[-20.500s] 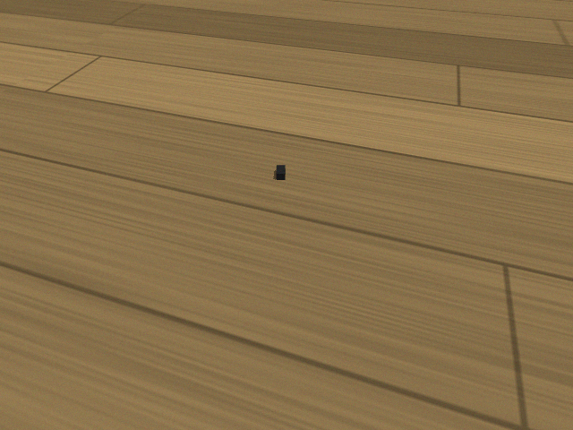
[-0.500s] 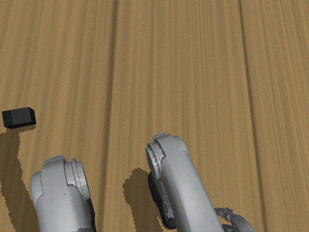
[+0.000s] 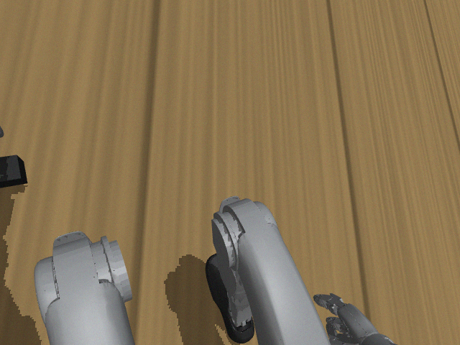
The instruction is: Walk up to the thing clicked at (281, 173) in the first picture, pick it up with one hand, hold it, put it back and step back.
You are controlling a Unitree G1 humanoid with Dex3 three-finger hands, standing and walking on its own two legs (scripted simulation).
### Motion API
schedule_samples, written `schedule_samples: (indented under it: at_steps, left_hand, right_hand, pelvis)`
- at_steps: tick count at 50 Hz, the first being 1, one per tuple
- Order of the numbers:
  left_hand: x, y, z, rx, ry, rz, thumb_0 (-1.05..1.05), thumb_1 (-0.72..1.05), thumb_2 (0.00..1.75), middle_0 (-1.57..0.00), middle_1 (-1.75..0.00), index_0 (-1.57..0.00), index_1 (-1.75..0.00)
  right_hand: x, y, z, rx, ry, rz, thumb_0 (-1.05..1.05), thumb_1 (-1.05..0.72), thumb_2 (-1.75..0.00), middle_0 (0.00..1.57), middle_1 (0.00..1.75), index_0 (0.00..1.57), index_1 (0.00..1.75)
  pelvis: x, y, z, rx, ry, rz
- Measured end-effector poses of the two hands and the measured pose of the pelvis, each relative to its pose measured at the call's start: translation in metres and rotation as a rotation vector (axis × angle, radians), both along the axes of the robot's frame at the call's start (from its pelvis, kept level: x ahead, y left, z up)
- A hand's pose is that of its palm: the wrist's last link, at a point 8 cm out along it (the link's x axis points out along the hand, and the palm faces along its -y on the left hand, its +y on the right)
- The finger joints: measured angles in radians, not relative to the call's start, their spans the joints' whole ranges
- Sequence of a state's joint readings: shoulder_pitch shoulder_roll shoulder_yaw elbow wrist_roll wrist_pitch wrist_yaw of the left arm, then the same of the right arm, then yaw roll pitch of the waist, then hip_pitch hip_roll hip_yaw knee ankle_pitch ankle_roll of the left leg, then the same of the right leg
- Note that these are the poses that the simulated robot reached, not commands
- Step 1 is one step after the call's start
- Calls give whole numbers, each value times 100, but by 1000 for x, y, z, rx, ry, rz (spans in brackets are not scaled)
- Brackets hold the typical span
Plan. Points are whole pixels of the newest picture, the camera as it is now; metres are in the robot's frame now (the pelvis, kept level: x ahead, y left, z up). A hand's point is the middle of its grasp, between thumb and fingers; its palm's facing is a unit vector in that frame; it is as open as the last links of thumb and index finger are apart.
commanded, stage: rest palm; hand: left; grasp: from above
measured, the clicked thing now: (0, 173) +0.46 +0.32 -0.29
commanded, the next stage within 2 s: close in 1.32 s
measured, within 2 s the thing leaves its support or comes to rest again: neither
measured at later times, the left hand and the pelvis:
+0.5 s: hand out of the picture +0.45 +0.32 -0.24, palm faces -0.45 -0.13 -0.88, open 13.8 cm; pelvis +0.01 +0.00 +0.00, yaw -3 degrees
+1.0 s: hand out of the picture +0.44 +0.31 -0.25, palm faces -0.43 -0.10 -0.90, open 13.8 cm; pelvis +0.01 +0.01 -0.01, yaw -4 degrees
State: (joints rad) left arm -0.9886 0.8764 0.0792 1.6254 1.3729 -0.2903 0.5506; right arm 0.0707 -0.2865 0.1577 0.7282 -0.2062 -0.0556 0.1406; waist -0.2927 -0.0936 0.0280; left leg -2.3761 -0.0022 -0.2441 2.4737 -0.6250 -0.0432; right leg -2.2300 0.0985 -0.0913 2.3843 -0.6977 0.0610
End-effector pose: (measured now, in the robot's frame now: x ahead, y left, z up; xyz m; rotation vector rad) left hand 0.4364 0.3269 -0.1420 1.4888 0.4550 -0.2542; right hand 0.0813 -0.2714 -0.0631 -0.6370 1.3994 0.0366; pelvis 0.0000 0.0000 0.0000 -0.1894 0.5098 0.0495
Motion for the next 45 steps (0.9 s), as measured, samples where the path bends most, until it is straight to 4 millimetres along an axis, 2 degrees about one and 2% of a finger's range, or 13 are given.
schedule_samples:
  at_steps: [10, 15, 19, 33, 45]
  left_hand:
    - [16, -8, -25, 6, 20, 50, 0, -36, 87, -23, -83, -22, -83]
    - [25, -10, -31, -12, 6, 64, 0, -39, 88, -21, -84, -21, -84]
    - [26, -10, -35, -20, 6, 75, 0, -41, 90, -20, -84, -19, -85]
    - [10, 6, -41, -26, 31, 82, 0, -47, 95, -18, -83, -15, -85]
    - [12, -8, -47, -39, 0, 19, 0, -45, 94, -17, -86, -15, -88]
  right_hand:
    - [-31, 17, -7, 60, 66, -4, 0, -91, -89, 21, 30, 20, 30]
    - [-37, 22, -4, 76, 93, -2, 0, -91, -90, 21, 30, 20, 30]
    - [-34, 22, -1, 78, 96, 9, 0, -91, -90, 21, 30, 20, 30]
    - [-8, 11, 4, 47, 62, 100, 0, -91, -90, 21, 30, 20, 30]
    - [-11, 17, 8, 47, 63, 127, 0, -91, -90, 21, 30, 20, 30]
  pelvis:
    - [3, 2, -6, -12, -3, -20]
    - [8, 3, -5, -20, -2, -28]
    - [11, 4, -5, -27, -2, -33]
    - [8, 5, -7, -35, -34, -34]
    - [6, 7, -8, -49, -54, -42]
